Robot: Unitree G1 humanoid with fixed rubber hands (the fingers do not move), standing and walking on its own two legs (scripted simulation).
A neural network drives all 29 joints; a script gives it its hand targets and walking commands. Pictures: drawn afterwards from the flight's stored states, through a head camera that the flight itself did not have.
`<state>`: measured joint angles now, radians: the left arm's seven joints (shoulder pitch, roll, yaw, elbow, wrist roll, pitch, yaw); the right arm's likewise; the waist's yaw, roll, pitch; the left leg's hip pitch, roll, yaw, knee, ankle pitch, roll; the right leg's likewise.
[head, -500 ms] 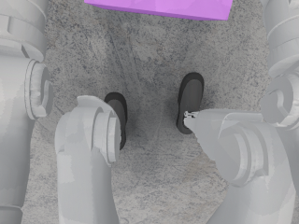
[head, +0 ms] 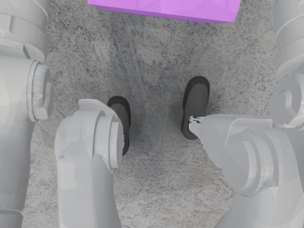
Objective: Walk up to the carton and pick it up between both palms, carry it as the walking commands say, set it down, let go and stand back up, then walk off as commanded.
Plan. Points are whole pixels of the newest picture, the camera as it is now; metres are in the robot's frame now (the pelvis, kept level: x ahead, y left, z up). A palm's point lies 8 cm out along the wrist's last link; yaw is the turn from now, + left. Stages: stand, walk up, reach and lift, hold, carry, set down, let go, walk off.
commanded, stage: reach and lift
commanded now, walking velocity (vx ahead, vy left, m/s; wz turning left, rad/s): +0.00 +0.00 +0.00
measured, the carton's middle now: out of the picture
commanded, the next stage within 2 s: none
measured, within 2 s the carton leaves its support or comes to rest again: leaves its support in 1.20 s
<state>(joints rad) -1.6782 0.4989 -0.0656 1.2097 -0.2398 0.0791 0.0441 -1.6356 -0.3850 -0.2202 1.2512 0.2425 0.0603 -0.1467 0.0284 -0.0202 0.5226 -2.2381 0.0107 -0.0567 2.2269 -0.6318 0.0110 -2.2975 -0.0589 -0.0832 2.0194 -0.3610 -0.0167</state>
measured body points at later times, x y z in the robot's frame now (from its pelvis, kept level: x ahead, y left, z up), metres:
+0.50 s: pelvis +0.00 +0.00 +0.00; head +0.40 +0.05 +0.19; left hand +0.57 +0.21 -0.22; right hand +0.58 -0.13 -0.22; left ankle +0.09 +0.12 -0.34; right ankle +0.17 -0.11 -0.34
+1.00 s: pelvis +0.00 +0.00 +0.00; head +0.40 +0.05 +0.19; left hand +0.58 +0.21 -0.22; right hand +0.58 -0.13 -0.22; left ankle +0.09 +0.12 -0.34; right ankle +0.17 -0.11 -0.34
